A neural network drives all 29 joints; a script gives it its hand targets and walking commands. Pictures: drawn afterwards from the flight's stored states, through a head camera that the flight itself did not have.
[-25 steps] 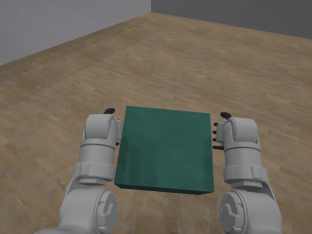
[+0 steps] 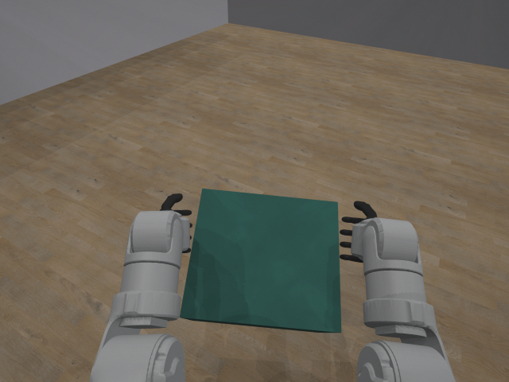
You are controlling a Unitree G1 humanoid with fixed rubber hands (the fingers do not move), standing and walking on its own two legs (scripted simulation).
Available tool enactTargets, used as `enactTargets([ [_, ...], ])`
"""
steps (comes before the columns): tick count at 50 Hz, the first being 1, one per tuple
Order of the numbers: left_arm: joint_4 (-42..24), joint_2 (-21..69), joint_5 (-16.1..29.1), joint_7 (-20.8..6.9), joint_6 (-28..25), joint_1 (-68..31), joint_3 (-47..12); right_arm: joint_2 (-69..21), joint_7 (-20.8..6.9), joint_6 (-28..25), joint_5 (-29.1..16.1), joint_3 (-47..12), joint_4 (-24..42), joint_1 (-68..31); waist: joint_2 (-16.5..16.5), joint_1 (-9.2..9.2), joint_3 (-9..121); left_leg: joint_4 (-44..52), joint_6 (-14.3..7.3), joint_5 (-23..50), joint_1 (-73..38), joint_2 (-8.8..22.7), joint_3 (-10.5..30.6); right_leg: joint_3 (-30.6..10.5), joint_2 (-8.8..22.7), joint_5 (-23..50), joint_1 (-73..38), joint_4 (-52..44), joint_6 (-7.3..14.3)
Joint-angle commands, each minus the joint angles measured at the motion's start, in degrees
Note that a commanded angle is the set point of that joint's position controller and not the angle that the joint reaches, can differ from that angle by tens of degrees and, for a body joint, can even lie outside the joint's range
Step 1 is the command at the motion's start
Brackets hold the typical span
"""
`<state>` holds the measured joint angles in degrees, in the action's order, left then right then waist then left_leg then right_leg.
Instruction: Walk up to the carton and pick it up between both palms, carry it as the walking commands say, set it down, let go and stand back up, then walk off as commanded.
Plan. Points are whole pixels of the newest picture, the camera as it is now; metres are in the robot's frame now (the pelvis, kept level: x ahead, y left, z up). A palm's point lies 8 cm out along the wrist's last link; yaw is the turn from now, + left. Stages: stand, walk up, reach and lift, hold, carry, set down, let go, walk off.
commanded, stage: carry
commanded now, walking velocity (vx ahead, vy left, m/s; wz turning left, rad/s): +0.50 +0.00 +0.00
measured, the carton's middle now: (262, 263) +0.36 -0.01 +0.00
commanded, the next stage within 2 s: none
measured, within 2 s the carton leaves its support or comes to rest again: neither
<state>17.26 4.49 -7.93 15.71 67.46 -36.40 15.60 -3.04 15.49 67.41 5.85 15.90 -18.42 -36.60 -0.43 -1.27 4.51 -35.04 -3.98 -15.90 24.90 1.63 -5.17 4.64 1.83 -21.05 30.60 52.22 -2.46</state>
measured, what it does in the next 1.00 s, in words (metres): walks ahead: right foot, then left foot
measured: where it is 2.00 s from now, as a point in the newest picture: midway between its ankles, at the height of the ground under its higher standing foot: (230, 249)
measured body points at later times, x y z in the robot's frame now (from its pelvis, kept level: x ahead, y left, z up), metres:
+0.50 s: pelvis +0.11 +0.04 +0.02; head +0.10 +0.03 +0.47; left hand +0.43 +0.17 +0.11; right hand +0.44 -0.15 +0.12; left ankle +0.15 +0.17 -0.72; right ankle +0.04 -0.08 -0.73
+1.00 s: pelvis +0.37 +0.04 +0.01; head +0.40 +0.04 +0.46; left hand +0.68 +0.19 +0.06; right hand +0.68 -0.13 +0.07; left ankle +0.29 +0.16 -0.66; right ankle +0.42 -0.06 -0.73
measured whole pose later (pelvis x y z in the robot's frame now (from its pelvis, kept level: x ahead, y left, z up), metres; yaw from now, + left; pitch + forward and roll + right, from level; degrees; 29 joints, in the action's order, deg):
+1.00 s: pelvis +0.37 +0.04 +0.01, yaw +2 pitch +4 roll -1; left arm -1.4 11.1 -7.3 17.9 67.7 -22.7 11.1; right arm -8.5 22.3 67.7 5.0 15.6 3.0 -22.9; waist -1.5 -1.0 1.8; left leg -59.1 -0.4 -22.8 25.1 5.7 -3.8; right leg 12.5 2.9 -8.8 21.2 25.9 2.5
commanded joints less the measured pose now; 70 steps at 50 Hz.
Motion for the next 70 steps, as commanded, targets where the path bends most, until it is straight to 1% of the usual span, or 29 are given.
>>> enactTargets([
  [1,-10.73,66.5,26.44,-28.41,-0.97,-37.91,-28.81,-64.54,-29.01,0.44,-25.93,-28.76,10.19,-40.76,-7.52,3.32,15.92,29.93,-1.25,-24.65,0.21,14.02,13.96,-0.22,-0.49,-0.59,-11.06,2.92,0.31],
  [2,-15.23,66.42,29.0,-28.13,-1.3,-42.23,-32.14,-64.93,-28.84,-0.17,-27.41,-30.74,14.84,-44.79,-4.58,2.41,18.3,24.55,-0.49,-15.07,-5.3,11.77,8.85,1.49,-1.43,-1.35,-13.8,-11.23,0.96],
  [4,-14.6,66.75,29.93,-28.45,-0.2,-36.73,-34.35,-63.9,-28.26,0.25,-26.14,-30.23,15.05,-37.19,-4.08,1.4,21.67,19.41,-0.24,-16.28,-9.69,10.45,6.46,5.82,-4.72,-0.69,-24.91,-31.29,2.8],
  [5,-12.82,66.59,30.48,-28.59,0.08,-33.52,-34.92,-62.69,-28.11,0.42,-25.33,-29.47,14.17,-35.39,-1.4,1.91,22.84,12.21,0.74,-17.54,-5.65,8.48,5.35,1.95,-1.6,-3.02,-33.7,-39.13,4.48],
  [7,-5.72,65.24,27.58,-28.56,0.2,-26.77,-31.99,-62.74,-28.68,1.29,-24.41,-28.31,7.63,-30.62,15.82,1.62,16.5,-11.51,5.41,-11.05,17.32,1.83,-1.8,-33.5,24.58,-30.72,-36.88,-50.62,13.97],
  [8,-9.52,64.93,27.33,-28.45,-0.54,-31.88,-32.19,-63.48,-28.87,0.6,-25.16,-29.02,9.16,-33.91,7.33,1.28,12.63,-14.92,5.55,-6.51,17.82,4.29,3.23,-34.08,25.03,-26.28,-31.98,-51.95,14.26],
  [10,-14.67,65.35,28.3,-28.14,0.08,-34.66,-32.79,-65.0,-29.59,0.61,-26.5,-29.82,10.55,-34.23,0.94,0.94,14.85,-16.9,6.28,-1.86,14.77,4.12,2.89,-21.72,20.28,-12.32,-32.67,-49.22,10.74],
  [12,-15.57,65.05,27.52,-27.88,0.33,-31.36,-32.25,-66.97,-29.89,1.28,-27.11,-30.04,8.87,-31.24,4.66,1.25,16.52,-14.1,7.1,-0.12,12.74,3.65,1.23,-13.2,16.36,-3.12,-35.02,-47.11,9.07],
  [23,-17.63,60.38,26.24,-27.22,1.47,-28.18,-33.29,-66.27,-28.82,3.4,-27.17,-31.64,7.95,-29.46,13.07,2.18,14.92,14.77,7.02,4.41,-1.9,-1.51,-7.15,-3.73,12.25,11.97,-35.74,-38.4,8.8],
  [26,-17.95,59.99,26.26,-27.23,2.15,-27.22,-34.64,-66.15,-28.62,3.78,-27.11,-31.69,8.29,-26.17,6.16,0.65,23.06,19.14,3.69,4.01,-31.81,5.33,-0.82,3.23,6.39,8.88,-20.01,-20.34,3.96],
  [27,-19.25,61.05,27.15,-27.65,2.41,-27.89,-35.27,-64.44,-28.37,3.34,-26.4,-31.02,8.57,-24.44,-7.46,0.49,25.41,16.57,-1.21,2.68,-42.27,16.06,14.34,6.31,2.78,-1.74,-5.58,-8.51,1.8],
  [28,-20.15,62.09,28.49,-28.27,3.0,-30.19,-35.8,-64.26,-27.93,2.58,-24.61,-30.08,7.5,-21.29,-19.56,0.35,21.96,16.0,-7.81,6.98,-46.9,21.39,25.92,4.15,-0.34,-9.96,10.75,-3.26,1.39],
  [29,-18.33,63.22,28.07,-28.53,3.33,-28.04,-35.57,-64.75,-27.86,2.25,-23.78,-30.31,9.14,-18.53,-17.93,0.13,19.94,16.52,-9.66,13.54,-47.39,24.14,28.13,-0.79,1.89,-13.76,17.58,2.26,2.09],
  [32,-21.96,67.22,30.48,-28.93,1.98,-27.67,-40.08,-64.95,-27.02,0.76,-24.46,-34.75,21.38,-21.55,-8.38,0.53,17.44,19.35,-6.73,14.1,-40.75,21.25,17.14,-3.0,4.92,-5.93,16.75,-3.0,0.9],
  [35,-23.78,66.26,31.38,-28.86,1.24,-25.36,-42.85,-62.79,-26.17,-0.02,-25.25,-37.67,28.58,-23.89,-8.73,0.75,17.87,19.0,-4.58,19.49,-33.08,16.73,4.71,2.94,1.87,4.79,5.72,-11.81,-0.03],
  [39,-25.33,64.55,30.55,-28.33,1.54,-21.19,-43.16,-60.93,-26.39,0.69,-24.76,-38.58,28.82,-20.37,-9.32,0.72,16.45,15.27,-2.5,21.15,-29.33,13.82,-1.91,7.23,-1.03,14.04,-5.08,-23.66,0.74],
  [42,-24.21,64.46,29.25,-28.32,1.85,-16.4,-43.28,-60.23,-27.04,1.65,-23.45,-39.15,25.72,-16.86,-3.3,1.94,20.08,-2.21,1.17,24.48,-19.21,8.02,-7.36,7.92,-1.8,14.84,-27.65,-29.38,2.94],
  [43,-22.69,63.53,27.85,-28.43,1.82,-14.37,-42.39,-60.31,-27.55,1.95,-23.49,-39.44,24.14,-16.81,4.45,3.39,23.75,-16.01,2.46,15.78,-10.72,6.35,-7.7,-3.23,7.13,5.87,-37.3,-31.47,5.26],
  [44,-19.41,61.87,26.13,-28.16,1.52,-14.1,-40.4,-61.38,-28.06,2.74,-24.29,-40.12,22.21,-16.84,17.62,2.5,25.2,-26.98,3.48,-4.37,4.48,0.58,-4.8,-30.72,21.01,-1.89,-43.77,-37.98,11.97],
  [45,-21.22,62.91,26.43,-27.82,1.26,-17.76,-40.85,-62.31,-28.33,2.78,-24.77,-39.26,21.26,-17.61,15.97,2.12,25.47,-32.0,2.61,-12.15,12.95,1.34,2.19,-33.78,23.64,1.38,-46.35,-37.97,16.01],
  [48,-21.85,64.39,25.43,-27.23,0.83,-17.57,-39.23,-64.63,-29.77,2.28,-27.51,-39.9,21.51,-21.41,4.43,2.52,22.42,-27.95,2.99,-6.8,15.9,6.73,5.17,-20.13,20.19,9.9,-41.78,-37.34,13.81],
  [50,-23.05,64.9,25.88,-27.18,-0.35,-19.28,-39.28,-65.43,-30.06,1.51,-28.27,-40.41,21.85,-22.72,6.45,2.86,22.07,-18.01,4.32,-4.89,10.04,6.32,2.79,-10.93,17.74,15.06,-37.41,-38.93,11.88],
  [57,-23.95,62.65,27.41,-26.83,-0.3,-22.08,-39.83,-63.92,-28.46,1.93,-25.84,-36.98,18.87,-21.56,9.69,2.69,17.67,4.09,5.96,6.08,0.3,3.18,-4.45,-1.94,15.13,11.66,-31.2,-40.1,9.83],
  [61,-20.9,61.85,26.36,-27.18,1.31,-20.87,-38.89,-63.79,-28.48,2.89,-25.54,-36.43,16.43,-21.34,5.13,1.53,18.59,14.23,4.98,10.05,-19.1,3.4,-6.55,5.47,8.32,6.74,-23.05,-27.08,4.19],
  [62,-19.39,61.8,25.9,-27.29,1.82,-20.16,-38.59,-62.99,-28.47,3.07,-25.22,-35.47,15.08,-20.1,-1.86,0.77,21.37,15.98,2.44,4.55,-28.84,11.08,4.6,7.46,5.14,3.6,-14.74,-14.59,2.1],
  [63,-20.59,62.95,27.14,-27.72,2.68,-22.43,-38.93,-61.4,-28.28,2.59,-23.92,-34.32,14.28,-19.16,-17.42,0.54,22.92,17.97,-4.52,1.18,-38.46,18.92,21.05,6.42,0.65,-3.97,0.07,-3.27,0.48],
  [64,-17.57,62.92,26.85,-27.93,3.21,-22.13,-38.14,-61.76,-28.13,2.3,-23.04,-33.87,13.06,-17.26,-20.68,0.3,21.46,18.6,-8.16,5.88,-44.21,23.27,28.69,1.82,-0.02,-12.11,12.76,5.29,1.19],
  [67,-18.21,66.89,28.35,-28.65,2.07,-21.74,-40.27,-63.6,-27.52,0.87,-23.61,-36.83,21.06,-18.9,-6.72,0.81,20.11,17.88,-7.47,18.94,-41.24,22.48,20.76,-4.89,4.96,-6.41,17.21,7.43,1.28],
  [70,-21.88,66.65,29.36,-28.32,0.91,-22.05,-42.78,-62.99,-26.75,-0.17,-25.25,-38.98,28.67,-22.53,-6.45,0.99,20.31,19.91,-6.01,26.09,-37.79,19.51,9.28,-1.57,4.33,2.12,12.58,0.68,-0.17],
])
